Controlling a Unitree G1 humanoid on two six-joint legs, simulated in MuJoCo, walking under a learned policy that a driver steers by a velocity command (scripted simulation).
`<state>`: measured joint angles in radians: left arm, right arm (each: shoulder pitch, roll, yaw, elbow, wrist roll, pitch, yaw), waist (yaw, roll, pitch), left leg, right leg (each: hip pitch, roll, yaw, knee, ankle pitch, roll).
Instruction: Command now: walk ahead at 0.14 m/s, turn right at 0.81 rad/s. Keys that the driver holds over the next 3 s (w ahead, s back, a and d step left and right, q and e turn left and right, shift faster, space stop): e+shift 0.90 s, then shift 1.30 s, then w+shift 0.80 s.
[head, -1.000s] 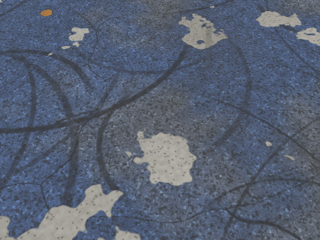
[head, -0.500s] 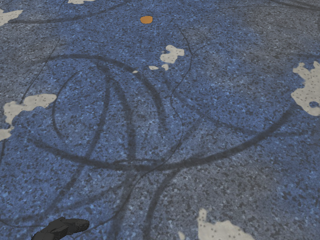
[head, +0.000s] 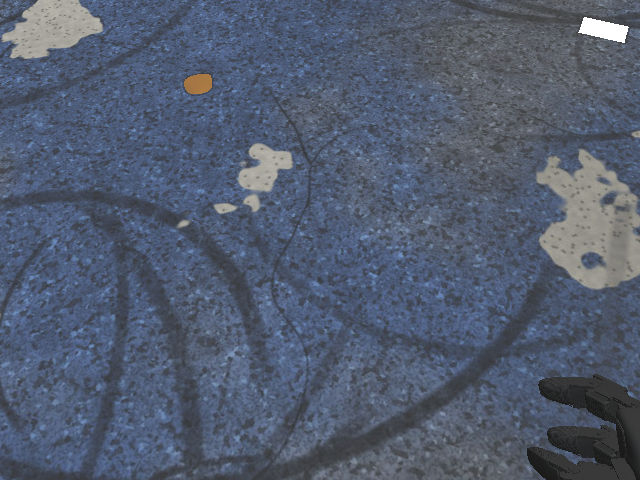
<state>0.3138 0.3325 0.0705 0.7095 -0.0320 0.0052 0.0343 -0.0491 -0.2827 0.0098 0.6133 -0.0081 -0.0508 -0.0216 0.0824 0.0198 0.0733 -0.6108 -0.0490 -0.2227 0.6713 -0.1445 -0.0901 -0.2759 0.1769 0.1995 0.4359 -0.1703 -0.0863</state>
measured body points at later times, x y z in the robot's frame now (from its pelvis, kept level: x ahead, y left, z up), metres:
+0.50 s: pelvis +0.09 +0.02 +0.00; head +0.14 -0.01 +0.44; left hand +0.37 +0.19 -0.09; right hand +0.10 -0.30 -0.11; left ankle +0.19 +0.12 -0.74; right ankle +0.06 -0.11 -0.71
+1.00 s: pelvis +0.12 -0.02 -0.01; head +0.14 -0.06 +0.44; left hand +0.47 +0.00 -0.07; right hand +0.00 -0.34 -0.10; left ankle +0.25 +0.02 -0.73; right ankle +0.04 -0.10 -0.74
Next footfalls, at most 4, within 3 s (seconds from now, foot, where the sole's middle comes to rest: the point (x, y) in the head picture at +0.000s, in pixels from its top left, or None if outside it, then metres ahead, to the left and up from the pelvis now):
0.10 left None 0.23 0.11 -0.78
0.56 right None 0.08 -0.13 -0.78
1.02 left None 0.26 -0.02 -0.78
1.36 right None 0.02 -0.11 -0.78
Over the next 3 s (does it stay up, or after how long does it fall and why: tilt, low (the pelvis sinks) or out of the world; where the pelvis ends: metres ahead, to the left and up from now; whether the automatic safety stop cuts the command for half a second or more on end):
stays up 0.34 -0.38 -0.03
